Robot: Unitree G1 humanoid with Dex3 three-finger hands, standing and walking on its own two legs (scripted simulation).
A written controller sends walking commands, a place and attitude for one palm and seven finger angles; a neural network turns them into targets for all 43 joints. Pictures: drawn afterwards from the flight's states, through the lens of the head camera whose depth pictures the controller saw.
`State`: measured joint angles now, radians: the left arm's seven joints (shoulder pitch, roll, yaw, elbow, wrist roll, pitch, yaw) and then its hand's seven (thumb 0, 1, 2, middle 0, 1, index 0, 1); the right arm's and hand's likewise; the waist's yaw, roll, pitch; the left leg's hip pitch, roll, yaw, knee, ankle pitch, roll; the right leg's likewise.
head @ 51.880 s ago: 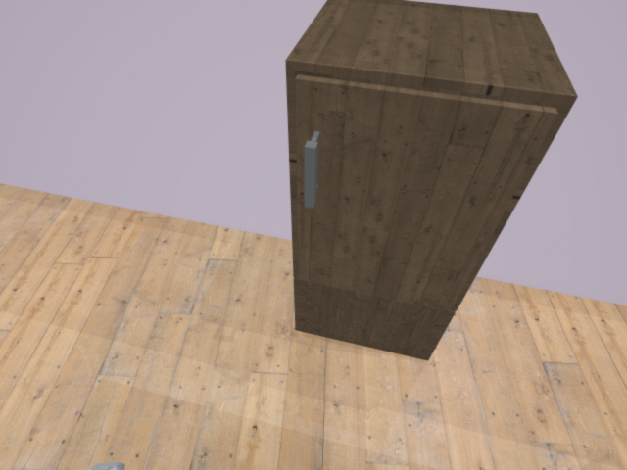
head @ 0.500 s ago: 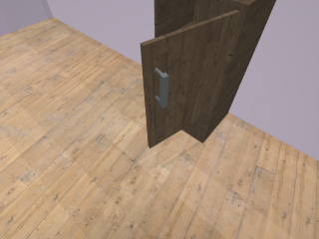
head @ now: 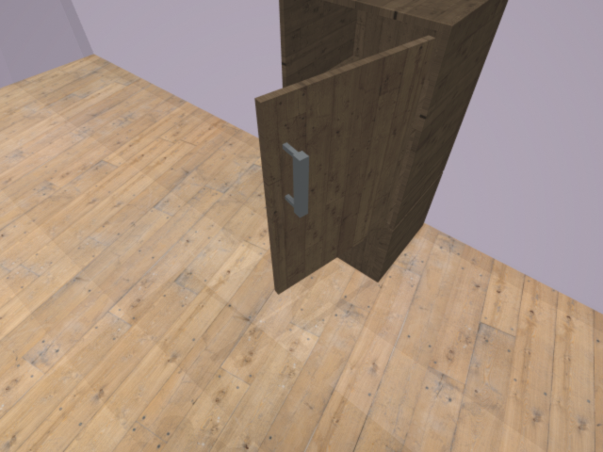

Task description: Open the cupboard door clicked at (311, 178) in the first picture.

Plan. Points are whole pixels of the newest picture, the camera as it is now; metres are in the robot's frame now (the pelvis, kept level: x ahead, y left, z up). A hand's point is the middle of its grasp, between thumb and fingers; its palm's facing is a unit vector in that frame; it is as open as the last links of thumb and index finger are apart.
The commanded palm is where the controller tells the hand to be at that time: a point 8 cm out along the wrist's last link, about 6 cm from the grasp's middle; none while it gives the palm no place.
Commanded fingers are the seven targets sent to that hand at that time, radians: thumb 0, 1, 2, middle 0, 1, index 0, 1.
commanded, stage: look to check the result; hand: left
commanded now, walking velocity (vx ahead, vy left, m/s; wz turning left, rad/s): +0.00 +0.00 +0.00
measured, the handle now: (294, 180) +0.59 +0.04 +0.00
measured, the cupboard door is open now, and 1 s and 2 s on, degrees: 76 76 76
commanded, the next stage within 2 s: stand and wait in 0.54 s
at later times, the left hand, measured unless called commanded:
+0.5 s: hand out of the picture +0.01 +0.16 -0.17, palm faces +0.04 -0.98 -0.19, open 7.4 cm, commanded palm none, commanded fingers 0.00 0.90 0.90 -0.20 -0.30 -0.20 -0.30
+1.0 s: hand out of the picture +0.05 +0.17 -0.17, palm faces +0.04 -0.97 -0.22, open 7.4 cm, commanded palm none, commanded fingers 0.00 0.90 0.90 -0.20 -0.30 -0.20 -0.30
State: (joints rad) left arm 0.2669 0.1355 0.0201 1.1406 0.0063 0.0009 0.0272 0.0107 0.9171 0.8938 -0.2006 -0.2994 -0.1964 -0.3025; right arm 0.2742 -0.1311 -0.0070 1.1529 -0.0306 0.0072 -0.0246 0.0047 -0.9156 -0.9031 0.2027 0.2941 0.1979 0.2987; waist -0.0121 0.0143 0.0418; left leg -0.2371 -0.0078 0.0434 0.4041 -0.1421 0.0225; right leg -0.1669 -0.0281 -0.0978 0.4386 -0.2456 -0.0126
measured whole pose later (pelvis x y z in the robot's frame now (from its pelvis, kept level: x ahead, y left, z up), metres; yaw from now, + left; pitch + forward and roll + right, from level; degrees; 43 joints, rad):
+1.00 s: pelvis +0.03 -0.01 +0.00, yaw +0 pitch -1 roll +0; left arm 0.22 0.18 0.01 1.15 0.00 -0.01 0.02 0.01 0.91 0.89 -0.20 -0.30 -0.20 -0.30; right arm 0.18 -0.19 0.00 1.16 -0.03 0.00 -0.03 0.00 -0.91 -0.90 0.20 0.29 0.20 0.30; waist 0.00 0.01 0.06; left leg -0.17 0.00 0.03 0.36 -0.17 0.00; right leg -0.08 -0.01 -0.11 0.36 -0.26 -0.02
